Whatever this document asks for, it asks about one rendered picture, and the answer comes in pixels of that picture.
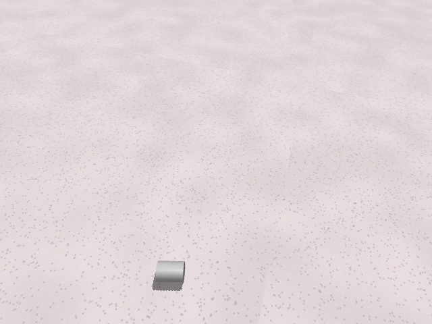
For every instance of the can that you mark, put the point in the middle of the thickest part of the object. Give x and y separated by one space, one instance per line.
170 271

